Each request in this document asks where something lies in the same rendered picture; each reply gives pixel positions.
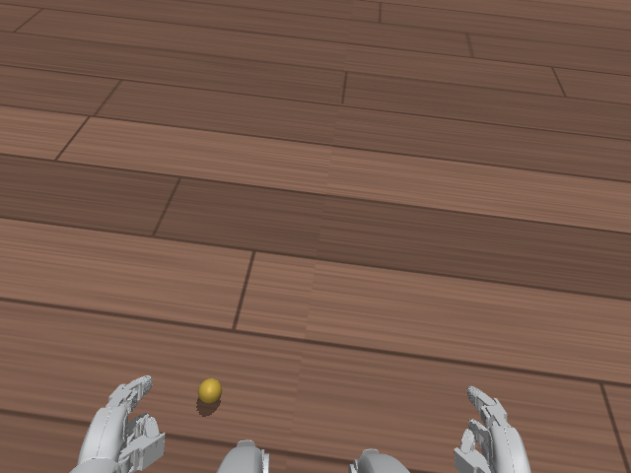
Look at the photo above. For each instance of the right robot hand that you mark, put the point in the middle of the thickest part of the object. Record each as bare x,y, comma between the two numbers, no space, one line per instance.
502,447

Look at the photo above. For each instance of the left robot hand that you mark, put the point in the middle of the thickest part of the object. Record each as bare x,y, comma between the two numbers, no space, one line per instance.
134,445

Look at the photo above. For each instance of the ball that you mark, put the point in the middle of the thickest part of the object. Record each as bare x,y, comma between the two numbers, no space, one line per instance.
210,390

